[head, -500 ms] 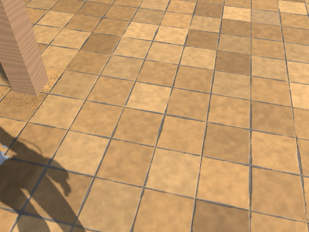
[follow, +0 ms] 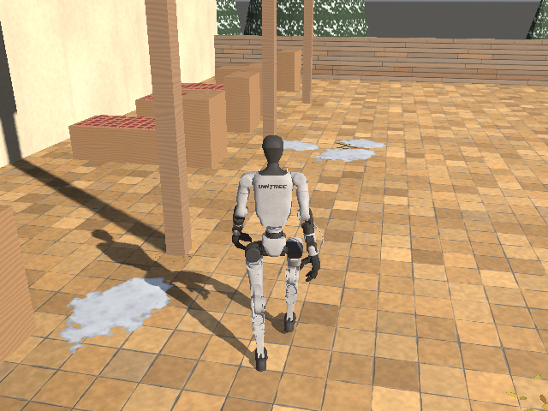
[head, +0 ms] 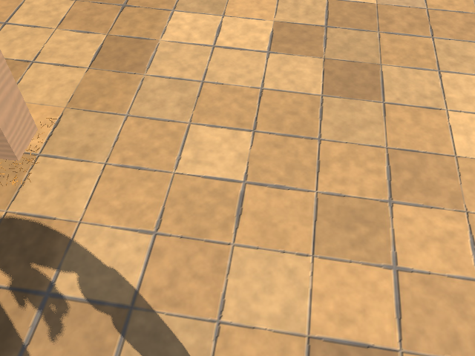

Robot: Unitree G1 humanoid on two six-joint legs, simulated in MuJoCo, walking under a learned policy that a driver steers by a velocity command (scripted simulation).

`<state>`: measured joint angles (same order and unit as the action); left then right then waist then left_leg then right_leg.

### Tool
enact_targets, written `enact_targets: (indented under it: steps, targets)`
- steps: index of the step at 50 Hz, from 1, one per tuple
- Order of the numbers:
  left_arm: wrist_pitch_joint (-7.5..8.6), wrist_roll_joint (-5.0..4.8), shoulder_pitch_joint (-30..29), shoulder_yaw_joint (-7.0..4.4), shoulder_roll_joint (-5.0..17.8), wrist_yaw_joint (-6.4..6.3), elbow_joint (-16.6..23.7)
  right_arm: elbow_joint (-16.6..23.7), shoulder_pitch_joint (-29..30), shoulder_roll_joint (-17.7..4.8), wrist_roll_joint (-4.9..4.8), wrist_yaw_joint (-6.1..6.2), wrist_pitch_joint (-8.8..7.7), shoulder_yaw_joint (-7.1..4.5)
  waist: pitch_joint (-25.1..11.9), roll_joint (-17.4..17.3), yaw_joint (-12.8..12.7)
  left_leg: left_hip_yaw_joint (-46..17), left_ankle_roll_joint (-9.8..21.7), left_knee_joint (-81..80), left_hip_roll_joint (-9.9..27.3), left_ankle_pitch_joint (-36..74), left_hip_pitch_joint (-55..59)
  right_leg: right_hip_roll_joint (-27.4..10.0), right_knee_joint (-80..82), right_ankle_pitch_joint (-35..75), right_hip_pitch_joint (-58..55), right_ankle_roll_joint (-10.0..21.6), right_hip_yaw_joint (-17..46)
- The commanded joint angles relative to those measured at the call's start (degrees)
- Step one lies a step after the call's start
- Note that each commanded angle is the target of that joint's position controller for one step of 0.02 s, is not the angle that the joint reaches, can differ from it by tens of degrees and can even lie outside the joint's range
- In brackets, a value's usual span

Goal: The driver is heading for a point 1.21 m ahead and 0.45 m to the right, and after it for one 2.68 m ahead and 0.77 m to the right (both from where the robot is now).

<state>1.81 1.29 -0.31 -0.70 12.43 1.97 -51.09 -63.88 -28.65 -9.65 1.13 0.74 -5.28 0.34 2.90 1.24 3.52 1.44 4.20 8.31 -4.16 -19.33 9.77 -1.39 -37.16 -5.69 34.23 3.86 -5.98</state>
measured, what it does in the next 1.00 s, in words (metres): walks ahead, turning right: right foot, then left foot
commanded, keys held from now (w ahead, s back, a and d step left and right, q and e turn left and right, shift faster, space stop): w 0.30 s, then w+e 0.70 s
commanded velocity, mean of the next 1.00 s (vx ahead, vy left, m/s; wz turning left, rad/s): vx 0.49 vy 0.00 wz -0.28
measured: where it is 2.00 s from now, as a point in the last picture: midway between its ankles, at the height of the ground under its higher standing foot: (285, 225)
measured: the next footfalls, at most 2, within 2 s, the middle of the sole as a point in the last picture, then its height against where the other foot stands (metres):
right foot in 0.08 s outside the picture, level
left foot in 0.60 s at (200, 330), level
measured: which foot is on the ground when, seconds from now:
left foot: down 0.00-0.06, up 0.08-0.58, down 0.60-1.00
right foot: up 0.00-0.06, down 0.08-0.62, up 0.64-1.00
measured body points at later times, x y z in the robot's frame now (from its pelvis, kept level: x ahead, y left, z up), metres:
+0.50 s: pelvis +0.28 -0.01 +0.01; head +0.31 -0.02 +0.46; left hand +0.20 +0.22 -0.13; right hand +0.46 -0.24 -0.11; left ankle +0.46 +0.12 -0.69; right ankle +0.18 -0.07 -0.73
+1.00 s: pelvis +0.54 -0.01 +0.01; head +0.57 -0.02 +0.46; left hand +0.78 +0.15 -0.11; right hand +0.43 -0.24 -0.13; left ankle +0.49 +0.09 -0.73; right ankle +0.63 -0.18 -0.68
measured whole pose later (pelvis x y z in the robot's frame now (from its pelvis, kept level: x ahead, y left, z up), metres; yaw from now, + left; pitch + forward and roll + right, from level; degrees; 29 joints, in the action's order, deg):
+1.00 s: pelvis +0.54 -0.01 +0.01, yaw -20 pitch +1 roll +2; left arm -0.1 2.0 4.3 -3.5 13.4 3.6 -47.5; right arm -56.1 -23.3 -11.8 1.3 0.6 -6.0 -3.0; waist 2.7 2.0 2.3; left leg 15.1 1.6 14.4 -0.4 -15.7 0.7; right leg -5.0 -46.3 -2.6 37.2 3.7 -2.7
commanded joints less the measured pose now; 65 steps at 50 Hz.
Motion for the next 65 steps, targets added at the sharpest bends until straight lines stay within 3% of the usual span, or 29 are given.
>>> enact_targets:
  steps: [1, 3, 4, 5, 6, 7, 8, 10, 15, 25, 28, 30, 31, 32, 33, 35, 37, 42, 51, 54, 56, 57, 58, 59, 60, 61, 62, 64, 65]
  targets:
    - [1.17, -0.16, 2.7, -1.37, 5.2, -1.01, 2.5, 1.3, 0.1, -9.9, 0.01, 0.58, -0.54, -1.78, 0.6, -7.2, -5.4, -3.1, 4.3, 9.8, 15.5, 62.3, -4.3, 4.2, 3.6, -1.8, -10.9, 3.2, -1.7]
    - [2.05, 0.00, 19.5, -2.98, 7.7, -2.01, -2.9, 1.9, 2.2, -10.9, -0.14, 0.51, -0.04, -2.14, -7.9, -6.0, -12.5, -1.4, 2.9, 29.8, 13.6, 59.9, -8.1, 4.5, 9.4, -0.1, -29.5, 5.6, -0.2]
    - [2.26, 1.38, 28.3, -4.32, 12.1, -2.71, -4.7, 3.3, 1.3, -8.8, -0.35, 0.18, -0.06, -1.58, -14.0, -0.7, -14.5, 0.2, 2.5, 46.3, 10.6, 39.0, -19.1, -7.4, 10.3, -9.2, -42.9, 8.1, 12.8]
    - [1.97, 2.17, 28.4, -5.21, 16.0, -2.40, -4.5, 3.5, -6.5, -2.1, -1.66, -0.60, 0.25, -0.80, -19.3, 11.4, -9.0, 0.4, 0.3, 68.4, -1.0, -10.4, -39.8, -23.3, 16.5, -11.4, -55.3, 17.3, 43.3]
    - [1.56, -0.49, 23.7, -5.07, 13.2, -1.73, -4.3, 3.7, -1.3, -8.4, -0.28, -0.40, 0.45, -2.35, -15.0, 2.4, -9.1, -6.1, 1.8, 71.7, 1.6, -7.3, -45.0, -20.4, 22.1, -19.9, -49.3, 16.6, 45.9]
    - [1.77, -1.02, 17.1, -4.10, 9.7, -1.61, -3.1, 5.9, 4.3, -8.9, -0.11, -0.63, 0.14, -2.73, -5.8, 1.6, -6.7, -5.5, 2.1, 69.2, 4.7, -1.1, -46.7, -18.7, 24.1, -20.0, -40.0, 14.6, 36.1]
    - [2.37, -0.71, 14.5, -3.33, 6.3, -1.35, -2.9, 6.5, 7.0, -8.3, -0.03, -0.77, -0.13, -2.75, -1.8, -1.0, -5.4, -5.1, 2.1, 66.1, 6.6, 2.2, -44.5, -16.3, 26.3, -13.2, -32.8, 13.1, 30.2]
    - [3.36, -0.45, 14.9, -2.21, 2.9, -1.69, -4.6, 6.3, 6.3, -6.1, 0.97, -1.32, 1.13, -2.65, -0.1, -0.3, -2.1, -4.9, 1.1, 61.1, 8.6, 3.7, -38.4, -12.0, 27.9, -3.0, -24.7, 10.0, 21.2]
    - [4.72, -0.64, 21.7, -2.37, 5.3, -1.93, -7.3, 9.1, 13.4, -4.9, 1.32, -2.27, 3.15, -2.72, 1.9, 0.8, -1.7, -1.4, -1.6, 52.0, 10.2, 9.0, -43.3, -9.4, 30.7, 5.8, -24.0, 9.3, 13.3]
    - [3.40, -0.19, 31.1, -2.21, 6.0, -2.69, -8.7, 17.7, 34.0, -5.6, 0.07, -1.99, 2.27, -2.05, 2.4, 2.7, -7.7, 1.3, -4.1, 27.4, 6.5, 17.6, -45.5, -8.4, 24.2, 21.7, -36.1, 8.4, 15.2]
    - [3.02, 0.21, 28.3, -2.97, 7.6, -3.14, -7.7, 18.3, 30.4, -7.6, -0.30, -1.61, 1.18, -2.69, 0.9, 3.7, -4.7, 0.4, -2.3, 22.4, 4.9, 11.6, -37.6, -9.2, 18.4, 28.7, -37.0, 7.0, 16.6]
    - [3.17, -0.42, 25.9, -3.29, 7.9, -2.62, -6.8, 14.2, 15.6, -10.6, 0.30, -0.60, -0.12, -4.20, -6.9, 1.2, 1.7, 0.3, 0.2, 16.6, 4.2, 13.0, -17.1, -5.3, 2.1, 31.1, -31.7, 4.8, 13.9]
    - [3.44, -1.22, 25.3, -2.65, 5.2, -2.36, -4.4, 13.4, 5.9, -15.2, 1.96, 0.32, -0.66, -5.49, -15.2, -4.0, 4.7, -12.3, 2.9, 15.9, 17.0, 6.0, -2.2, -1.7, -13.5, 14.4, -21.3, 3.8, 11.6]
    - [2.95, -3.26, 31.9, -1.81, -0.6, -2.61, -2.8, 14.1, 5.7, -19.9, 2.65, 0.10, 0.06, -6.66, -21.8, -16.9, 0.9, -36.5, 9.1, 10.7, 31.5, 3.5, 9.8, 6.9, -30.2, -24.5, -2.8, 1.9, 6.4]
    - [2.12, -1.52, 30.2, -3.23, 5.6, -3.04, -3.8, 15.0, 9.5, -14.8, 1.41, -0.22, 1.00, -5.93, -17.7, -8.9, -0.2, -38.5, 9.0, 8.4, 29.5, -1.7, 4.2, 3.1, -35.7, -23.0, 1.2, 2.7, 9.8]
    - [1.81, -0.78, 23.9, -3.57, 4.2, -2.23, -2.8, 15.6, 16.3, -8.1, 0.91, -0.46, 0.54, -4.22, -5.0, -3.2, -2.3, -21.5, 6.2, 5.1, 24.3, 4.3, -10.4, -1.2, -33.4, -14.1, 0.8, 2.2, 9.9]
    - [0.48, 0.44, 22.7, -3.91, 3.3, -1.22, -2.2, 14.4, 15.9, -6.4, 0.56, 0.00, -0.15, -3.77, -2.2, -6.0, -4.2, -12.0, 3.9, 2.9, 20.5, 11.1, -16.5, -3.0, -30.8, -11.9, -1.8, 1.2, 9.2]
    - [-1.64, 0.76, 15.7, -3.77, 2.0, 0.41, 1.5, 12.4, 11.1, -7.3, -0.20, -0.13, -1.94, -4.19, -0.9, -5.7, -4.9, -1.8, 4.1, 0.5, 19.8, 21.1, -16.4, -4.3, -28.3, -4.7, 3.8, -0.2, 7.5]
    - [-1.32, 0.92, -1.5, -2.39, 2.3, 2.27, 9.0, 10.5, 5.0, -10.5, 0.13, 0.39, -1.13, -4.92, 2.7, -5.5, -1.5, 9.8, 3.1, 1.4, 20.1, 30.0, -9.7, -2.6, -2.7, 2.4, 1.1, 1.3, -0.1]
    - [-1.22, 1.42, -0.4, -2.85, 3.3, 1.92, 9.4, 10.0, 4.3, -12.0, 0.31, 0.95, 0.21, -5.32, 1.6, -6.5, -2.7, 12.9, 2.1, 10.1, 20.6, 50.6, -4.9, 1.3, 0.8, -5.0, -3.6, 4.0, -3.0]
    - [-0.25, 1.70, 10.0, -3.84, 4.8, 1.07, 6.5, 10.2, 4.6, -13.6, -0.06, 1.17, 1.47, -5.81, -4.5, -6.6, -6.5, 13.9, 1.1, 27.5, 19.7, 61.4, -5.0, 6.0, 5.0, -6.0, -14.5, 6.2, -3.7]
    - [0.62, 2.36, 18.2, -4.87, 6.7, 0.16, 4.0, 10.9, 5.2, -13.7, -0.63, 0.97, 1.77, -5.79, -9.7, -3.9, -10.5, 14.8, -1.3, 41.8, 18.2, 50.3, -11.6, 5.9, 10.9, 1.5, -26.9, 7.9, -1.1]
    - [1.14, 2.45, 21.0, -6.28, 12.7, -0.69, 3.3, 13.4, 3.5, -9.0, -0.29, 0.65, 1.73, -4.82, -15.4, 4.6, -8.6, 13.8, -3.5, 58.4, 14.1, 5.6, -27.9, -9.0, 7.3, 18.5, -42.3, 10.5, 15.3]
    - [0.23, 0.67, 21.2, -7.67, 18.6, -1.09, 5.6, 17.1, 2.2, -8.4, -1.52, 0.26, 1.98, -4.77, -23.7, 11.9, -7.7, 6.0, -6.5, 76.7, 3.2, -18.8, -44.4, -22.2, 11.3, 36.1, -53.9, 22.1, 42.1]
    - [-0.75, -0.51, 21.3, -7.34, 16.3, -1.80, 6.0, 17.3, 8.4, -10.7, -0.79, 0.34, 2.08, -5.09, -20.0, -0.1, -8.8, -1.2, -6.4, 76.1, 7.2, -11.9, -48.1, -19.6, 12.6, 41.9, -50.1, 19.8, 33.1]
    - [-0.84, -1.04, 17.3, -6.57, 13.6, -2.23, 6.1, 18.2, 11.1, -9.1, -1.38, 0.33, 1.70, -4.52, -13.1, 0.7, -7.4, -1.3, -6.1, 73.4, 8.5, -6.7, -48.3, -17.5, 13.3, 44.2, -42.5, 18.4, 26.4]
    - [-0.80, -1.30, 14.1, -5.76, 10.4, -2.31, 6.2, 17.3, 11.0, -9.0, -0.82, 0.53, 1.75, -4.49, -8.0, -2.1, -5.0, -1.8, -6.1, 68.1, 10.1, -4.2, -46.4, -13.7, 15.2, 42.1, -35.4, 15.3, 22.2]
    - [-0.73, -1.81, 11.4, -4.82, 7.8, -2.60, 6.8, 17.3, 9.3, -9.3, 1.25, 0.43, 3.80, -4.74, -6.2, -0.9, -2.1, -2.4, -6.8, 62.8, 10.7, -2.6, -40.9, -9.3, 17.2, 39.5, -27.1, 12.4, 18.2]
    - [-0.36, -1.55, 12.0, -4.80, 8.2, -2.38, 6.8, 17.5, 8.8, -9.1, 1.34, 0.32, 4.78, -4.78, -7.1, -1.0, -1.6, -2.3, -7.2, 61.4, 10.1, -2.3, -39.7, -8.6, 17.1, 41.1, -26.3, 12.0, 17.9]
Over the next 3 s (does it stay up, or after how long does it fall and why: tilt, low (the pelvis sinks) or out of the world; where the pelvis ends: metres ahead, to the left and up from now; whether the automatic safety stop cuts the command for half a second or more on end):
stays up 0.95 -0.25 0.01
